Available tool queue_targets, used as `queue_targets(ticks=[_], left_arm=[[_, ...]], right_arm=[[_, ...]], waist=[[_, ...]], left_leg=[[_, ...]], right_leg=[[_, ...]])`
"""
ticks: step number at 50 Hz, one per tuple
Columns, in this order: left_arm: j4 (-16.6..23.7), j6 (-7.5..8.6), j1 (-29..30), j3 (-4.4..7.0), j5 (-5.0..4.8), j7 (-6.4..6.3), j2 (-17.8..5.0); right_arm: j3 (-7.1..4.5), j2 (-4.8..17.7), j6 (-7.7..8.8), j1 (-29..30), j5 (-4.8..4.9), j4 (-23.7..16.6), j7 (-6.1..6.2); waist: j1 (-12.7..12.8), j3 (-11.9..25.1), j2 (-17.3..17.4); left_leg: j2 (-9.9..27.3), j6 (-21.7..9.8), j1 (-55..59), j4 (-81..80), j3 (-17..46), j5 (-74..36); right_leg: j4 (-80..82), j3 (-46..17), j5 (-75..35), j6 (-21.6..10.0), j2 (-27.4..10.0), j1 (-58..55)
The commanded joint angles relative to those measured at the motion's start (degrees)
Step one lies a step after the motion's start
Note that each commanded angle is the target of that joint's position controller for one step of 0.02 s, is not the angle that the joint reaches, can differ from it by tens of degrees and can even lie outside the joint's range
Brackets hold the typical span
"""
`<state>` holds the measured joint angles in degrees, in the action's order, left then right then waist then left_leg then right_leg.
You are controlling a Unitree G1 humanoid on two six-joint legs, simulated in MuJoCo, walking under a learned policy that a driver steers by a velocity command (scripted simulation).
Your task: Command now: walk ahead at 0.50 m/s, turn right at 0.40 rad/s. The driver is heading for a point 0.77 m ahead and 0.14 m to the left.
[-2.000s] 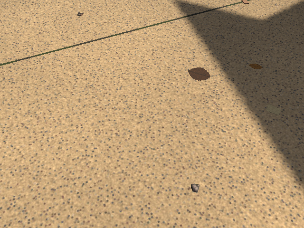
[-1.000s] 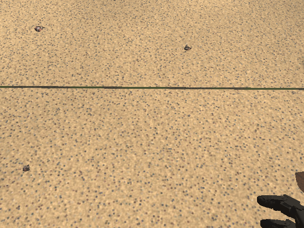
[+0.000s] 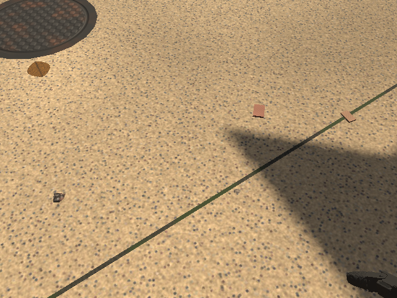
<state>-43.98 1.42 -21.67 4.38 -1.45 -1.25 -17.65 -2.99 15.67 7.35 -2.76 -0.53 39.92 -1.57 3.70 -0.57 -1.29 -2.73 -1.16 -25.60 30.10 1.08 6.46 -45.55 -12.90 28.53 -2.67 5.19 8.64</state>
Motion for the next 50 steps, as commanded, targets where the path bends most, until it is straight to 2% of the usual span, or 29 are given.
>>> queue_targets(ticks=[1, 2, 3, 5, 6, 9, 12, 16, 19, 21, 22, 23, 24, 25, 26, 27, 28, 29, 30, 32, 36, 40, 43, 45, 46, 47, 48, 49, 50], left_arm=[[4.4, 1.61, -2.4, 0.45, -0.97, 0.10, -7.1], [5.3, 1.58, 2.7, 0.53, -0.27, 0.07, -7.5], [6.4, 1.86, 6.1, 0.53, 0.56, 0.20, -6.8], [6.6, 1.99, 6.3, 0.39, 0.64, 0.79, -4.9], [6.4, 1.94, 5.7, 0.09, 0.57, 1.00, -3.6], [7.9, 2.06, 9.7, -0.96, 1.25, 1.31, -1.5], [9.0, 2.65, 15.0, -1.71, 1.14, 1.93, -0.5], [10.9, 3.26, 22.0, -1.72, 0.57, 2.67, -1.0], [11.6, 3.96, 22.7, -1.02, 0.40, 3.24, -2.9], [9.2, 4.22, 14.5, 0.57, 0.74, 2.82, -5.7], [7.3, 4.18, 6.1, 1.88, 1.41, 2.20, -8.6], [6.6, 3.67, -2.1, 3.15, 2.72, 1.48, -13.8], [5.6, 2.99, -3.9, 2.75, 2.20, 1.63, -12.3], [5.5, 2.93, -1.3, 1.48, 1.65, 1.75, -8.2], [5.5, 3.03, 2.2, 0.76, 1.30, 1.77, -6.2], [5.3, 3.33, 5.9, 0.22, 1.51, 2.02, -4.5], [5.1, 3.82, 8.6, -0.16, 1.77, 2.18, -2.9], [4.7, 4.25, 10.3, -0.07, 2.06, 2.27, -2.6], [4.3, 4.74, 11.1, 0.12, 2.11, 2.26, -2.5], [3.1, 5.41, 11.5, 0.62, 2.29, 1.98, -3.5], [1.1, 5.26, 10.2, 1.30, 2.31, 1.17, -5.4], [-0.9, 4.34, 6.7, 2.03, 1.44, 0.66, -7.8], [-2.3, 3.07, 4.8, 2.60, 0.44, 0.63, -9.1], [-2.4, 2.19, 5.3, 3.05, 0.03, 0.41, -10.7], [-2.2, 1.68, 5.7, 3.24, -0.18, 0.22, -11.5], [-2.0, 1.18, 6.5, 3.11, -0.41, 0.06, -11.4], [-1.4, 1.34, 5.7, 2.38, 0.35, -0.21, -9.9], [1.8, 2.59, 0.2, -0.36, 3.00, 0.56, -1.3], [2.5, 4.94, 4.4, -0.57, 1.33, 1.26, -3.7]], right_arm=[[-3.18, 8.7, -0.25, -16.2, 1.17, 1.2, 0.02], [-2.58, 7.2, -0.74, -13.2, 0.63, 0.7, 0.15], [-2.13, 6.2, -1.02, -11.3, 0.25, 1.1, 0.19], [-1.44, 4.9, -0.87, -10.3, -0.26, 1.8, 0.38], [-1.42, 5.0, -0.74, -10.7, 0.10, 2.3, 0.38], [-2.09, 8.0, -0.64, -12.0, 0.99, 3.7, 0.61], [-2.32, 9.6, -1.26, -13.2, 1.38, 4.7, 0.87], [-2.13, 10.2, -2.25, -18.4, 2.12, 7.3, 0.89], [-2.38, 11.4, -3.33, -19.6, 2.37, 8.3, 1.26], [-2.28, 11.7, -3.75, -18.5, 2.37, 8.3, 1.55], [-1.44, 9.5, -3.56, -18.1, 1.73, 7.6, 1.53], [0.31, 4.0, -2.83, -20.7, 0.69, 5.5, 1.46], [0.80, 3.1, -2.12, -23.8, 1.84, 5.6, 1.58], [-0.96, 8.9, -2.07, -20.4, 3.12, 5.5, 1.56], [-1.25, 9.3, -2.25, -16.9, 3.31, 4.4, 1.55], [-1.31, 8.5, -2.66, -15.2, 2.67, 4.2, 1.67], [-1.63, 7.8, -3.40, -15.4, 2.17, 4.4, 1.75], [-1.49, 6.4, -4.19, -16.5, 2.25, 4.7, 1.68], [-1.33, 5.1, -4.84, -16.8, 2.30, 4.8, 1.62], [-1.36, 4.3, -5.64, -15.2, 2.09, 3.7, 1.64], [-0.92, 3.3, -5.43, -9.8, 1.79, 1.7, 0.57], [-0.21, 2.7, -5.25, -1.6, 1.67, -1.6, -0.91], [-0.41, 3.7, -5.41, 1.7, 1.67, -4.0, -1.74], [-1.19, 5.2, -5.66, 0.4, 1.58, -4.8, -2.01], [-2.04, 6.6, -5.87, -3.3, 1.62, -4.4, -1.94], [-3.55, 8.9, -5.99, -11.1, 1.84, -2.6, -1.58], [-5.71, 13.1, -6.50, -21.0, 2.03, 0.1, -0.57], [-7.04, 20.5, -6.47, -21.0, 2.70, 0.3, 0.25], [-5.69, 17.2, -5.46, -22.0, 2.11, -2.3, -0.06]], waist=[[-8.1, 9.3, 11.2], [-7.8, 4.7, 6.7], [-7.0, 0.9, 5.0], [-4.9, 0.0, 6.7], [-4.4, 0.5, 7.3], [-4.9, -0.4, 6.2], [-6.6, -1.0, 5.5], [-8.8, -2.2, 5.3], [-7.2, -2.4, 6.2], [-1.9, 2.1, 5.8], [2.1, 8.3, 4.7], [3.7, 18.1, -6.0], [3.0, 23.5, -15.3], [3.2, 15.0, -9.1], [1.9, 8.7, -7.5], [0.1, 4.7, -5.3], [-1.8, 2.4, -6.0], [-3.2, 1.2, -6.4], [-4.0, 0.6, -5.8], [-4.7, -0.7, -3.8], [-3.5, -2.2, -1.8], [-0.4, -4.6, -0.2], [0.0, -5.3, -0.5], [-1.9, -2.9, -2.2], [-4.3, -0.1, -3.1], [-8.9, 4.1, -2.5], [-13.3, 9.4, 0.7], [-7.1, 13.3, 17.3], [-9.9, 22.9, 11.8]], left_leg=[[23.7, -13.1, 39.1, -14.4, 39.7, 25.8], [21.2, -11.3, 32.3, -14.7, 31.5, 20.6], [18.9, -11.0, 26.1, -15.9, 26.0, 13.6], [15.8, -10.3, 20.7, -18.1, 19.3, 4.7], [15.4, -10.7, 19.9, -18.9, 17.3, 2.0], [15.8, -12.4, 18.8, -21.6, 13.0, -4.2], [14.0, -11.0, 18.1, -22.4, 7.5, -7.0], [14.4, -9.9, 19.1, -20.9, 6.4, -8.5], [16.4, -8.5, 22.4, -17.4, 9.1, -10.1], [14.1, -6.4, 20.7, -8.5, 7.4, -19.5], [11.0, -4.3, 14.7, 2.9, 5.2, -17.2], [4.2, -0.4, -4.1, 23.9, 0.6, 1.7], [1.5, 0.5, -13.8, 36.3, 3.7, 27.3], [4.5, 0.3, -18.1, 41.4, 6.3, 24.7], [6.7, 0.0, -19.0, 41.2, 4.8, 20.0], [8.4, 0.3, -17.3, 39.0, 4.2, 16.0], [9.8, 0.5, -14.8, 36.9, 4.6, 13.0], [10.5, 0.9, -11.8, 36.1, 4.6, 11.0], [10.7, 1.3, -10.7, 35.7, 4.4, 9.6], [10.9, 2.0, -12.1, 33.5, 4.9, 5.9], [10.4, 2.0, -12.8, 20.7, 3.8, -5.6], [9.5, 0.5, -12.2, 10.6, -0.1, -9.0], [8.4, -1.6, -13.3, 7.0, -2.1, -4.0], [5.3, -3.7, -8.4, 6.4, -5.3, 1.8], [2.9, -5.0, -2.9, 6.5, -7.1, 4.6], [0.0, -6.8, 8.0, 3.6, -8.2, 3.1], [0.9, -9.4, 25.3, 2.0, -3.0, 1.2], [16.5, -19.8, 45.5, -1.6, 27.8, 7.7], [22.3, -24.2, 50.3, -12.0, 47.8, 17.3]], right_leg=[[-28.6, 0.8, 0.1, 1.4, -3.6, 35.5], [-28.2, 3.2, -3.8, 1.4, -5.6, 34.7], [-25.0, 4.0, -6.5, 1.4, -6.9, 34.0], [-19.3, 5.1, -9.5, 1.2, -9.3, 29.5], [-17.0, 6.2, -9.7, 1.4, -9.8, 28.6], [-7.7, 8.6, -14.0, 2.6, -11.0, 29.4], [3.5, 10.4, -23.9, 2.9, -10.5, 26.5], [12.1, 11.8, -29.4, 3.0, -8.2, 22.1], [16.6, 11.1, -25.8, 1.7, -7.1, 19.0], [20.2, 12.6, -25.0, -0.4, -5.5, 5.3], [18.7, 9.8, -25.8, -2.5, -9.2, -8.5], [17.6, -8.0, -23.5, -8.5, -24.0, -30.1], [24.7, -25.0, -13.7, -12.9, -30.5, -32.8], [27.0, -20.6, -7.9, -11.0, -28.0, -25.8], [28.6, -13.0, -8.5, -9.4, -25.9, -18.7], [31.1, -7.8, -11.8, -8.6, -23.5, -11.9], [33.2, -3.2, -15.6, -8.0, -21.7, -7.0], [35.2, 0.2, -18.3, -7.7, -20.7, -3.1], [36.6, 2.9, -21.5, -8.0, -20.5, -1.1], [38.2, 7.5, -26.7, -8.5, -20.6, 0.0], [39.0, 15.8, -31.3, -7.7, -19.3, -1.7], [38.9, 20.3, -31.8, -6.7, -20.5, -5.7], [35.5, 22.1, -36.7, -5.5, -22.2, -12.1], [28.9, 23.9, -53.6, -4.2, -22.3, -14.6], [22.3, 24.8, -63.0, -3.4, -21.8, -14.7], [11.5, 26.5, -66.5, -1.9, -20.0, -11.8], [-4.0, 26.8, -56.2, 0.6, -17.7, -0.5], [-25.9, 24.7, -3.8, 4.9, -7.2, 26.9], [-34.3, 9.7, 6.6, 4.7, -3.1, 34.2]])
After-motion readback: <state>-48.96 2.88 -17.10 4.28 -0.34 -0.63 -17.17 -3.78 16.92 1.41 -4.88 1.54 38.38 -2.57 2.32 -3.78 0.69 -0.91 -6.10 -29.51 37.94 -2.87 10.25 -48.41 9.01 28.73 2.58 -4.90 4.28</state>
